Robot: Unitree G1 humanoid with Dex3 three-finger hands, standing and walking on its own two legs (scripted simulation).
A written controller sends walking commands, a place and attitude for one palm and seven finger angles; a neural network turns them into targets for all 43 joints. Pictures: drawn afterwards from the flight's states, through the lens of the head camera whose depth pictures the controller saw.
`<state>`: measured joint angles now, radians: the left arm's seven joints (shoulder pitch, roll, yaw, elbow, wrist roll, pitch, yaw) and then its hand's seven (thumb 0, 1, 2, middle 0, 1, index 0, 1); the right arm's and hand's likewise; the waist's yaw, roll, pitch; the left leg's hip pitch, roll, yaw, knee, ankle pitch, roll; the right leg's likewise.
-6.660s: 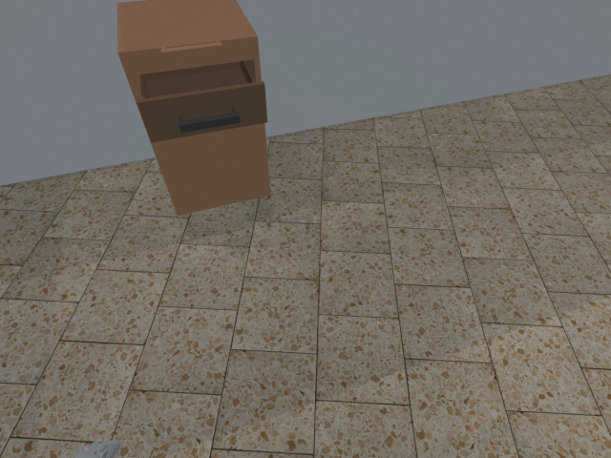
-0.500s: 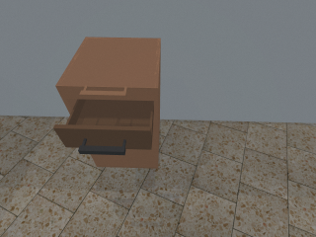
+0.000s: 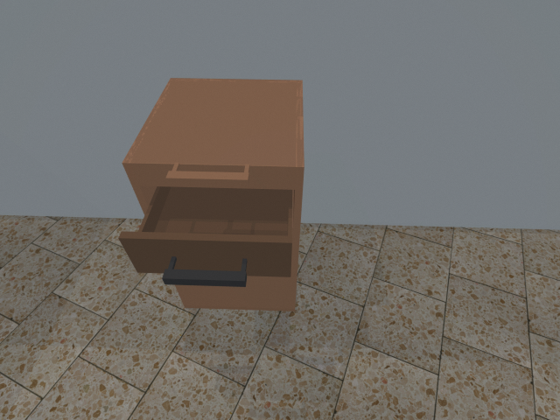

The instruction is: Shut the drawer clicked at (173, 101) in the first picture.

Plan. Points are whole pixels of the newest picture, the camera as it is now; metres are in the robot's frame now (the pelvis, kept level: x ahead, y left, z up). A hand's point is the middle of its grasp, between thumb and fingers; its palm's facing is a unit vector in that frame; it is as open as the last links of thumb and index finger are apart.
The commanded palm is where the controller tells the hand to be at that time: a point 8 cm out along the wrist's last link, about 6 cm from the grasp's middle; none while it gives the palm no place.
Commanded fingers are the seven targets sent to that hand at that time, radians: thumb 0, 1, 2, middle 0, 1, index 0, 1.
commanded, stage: look again from close up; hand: left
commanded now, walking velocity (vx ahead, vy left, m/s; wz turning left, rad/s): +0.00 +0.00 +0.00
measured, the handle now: (207, 269) +0.47 +0.20 -0.19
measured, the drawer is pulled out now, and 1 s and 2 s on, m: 0.17 0.17 0.17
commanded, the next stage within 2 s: raise the hand and make a fist in 0.18 s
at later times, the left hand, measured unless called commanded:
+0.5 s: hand (166, 368) +0.20 +0.18 -0.03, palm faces +0.18 -0.98 -0.10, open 6.9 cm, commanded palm +0.12 +0.23 -0.07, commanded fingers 0.00 0.90 0.90 -0.44 -0.56 -0.44 -0.56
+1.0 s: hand (187, 373) +0.21 +0.16 -0.09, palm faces -0.05 -1.00 -0.03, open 4.4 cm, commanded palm +0.19 +0.22 -0.08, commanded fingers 0.00 0.90 0.90 -0.94 -1.10 -0.94 -1.10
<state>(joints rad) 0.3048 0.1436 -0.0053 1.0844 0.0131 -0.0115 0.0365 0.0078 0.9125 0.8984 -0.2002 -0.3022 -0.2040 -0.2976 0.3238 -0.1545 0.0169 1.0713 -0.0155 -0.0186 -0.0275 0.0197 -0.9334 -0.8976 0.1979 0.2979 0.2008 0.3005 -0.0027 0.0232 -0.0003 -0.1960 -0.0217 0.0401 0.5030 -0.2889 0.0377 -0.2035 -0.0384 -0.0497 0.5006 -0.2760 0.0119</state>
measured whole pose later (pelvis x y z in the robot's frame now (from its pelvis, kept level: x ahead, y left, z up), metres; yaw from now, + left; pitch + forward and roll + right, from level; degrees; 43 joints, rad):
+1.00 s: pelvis -0.05 -0.05 -0.12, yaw +1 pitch +19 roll -2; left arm 0.16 0.27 0.24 0.16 -0.31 -0.37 -0.40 0.02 0.90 0.90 -0.75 -0.90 -0.75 -0.89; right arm 0.17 -0.20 0.03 0.60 0.02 -0.23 -0.06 0.01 -0.90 -0.90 0.20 0.30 0.21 0.30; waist 0.01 0.03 -0.14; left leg -1.11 0.05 -0.07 1.34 -0.57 -0.03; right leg -1.07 0.00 -0.15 1.29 -0.56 -0.07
